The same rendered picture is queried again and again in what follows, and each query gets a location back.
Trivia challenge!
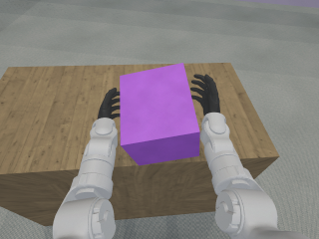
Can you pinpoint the carton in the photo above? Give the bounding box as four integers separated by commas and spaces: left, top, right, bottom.
120, 63, 200, 166

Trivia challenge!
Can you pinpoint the right robot hand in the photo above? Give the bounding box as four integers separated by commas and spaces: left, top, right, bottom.
190, 74, 220, 116

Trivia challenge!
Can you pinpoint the robot left upper arm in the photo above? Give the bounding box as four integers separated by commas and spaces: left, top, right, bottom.
53, 196, 116, 239

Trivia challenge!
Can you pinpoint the left robot hand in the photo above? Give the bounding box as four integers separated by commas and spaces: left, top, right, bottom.
97, 88, 121, 120

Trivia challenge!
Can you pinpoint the robot right upper arm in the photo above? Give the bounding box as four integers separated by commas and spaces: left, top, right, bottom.
214, 187, 310, 239

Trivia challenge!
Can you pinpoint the right robot forearm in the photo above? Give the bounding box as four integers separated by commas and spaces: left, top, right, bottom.
199, 112, 278, 223

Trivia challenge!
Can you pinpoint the pedestal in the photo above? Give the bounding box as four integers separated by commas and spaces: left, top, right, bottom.
0, 63, 279, 226

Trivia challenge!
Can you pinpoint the left robot forearm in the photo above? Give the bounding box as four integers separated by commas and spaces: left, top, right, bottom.
52, 118, 118, 239

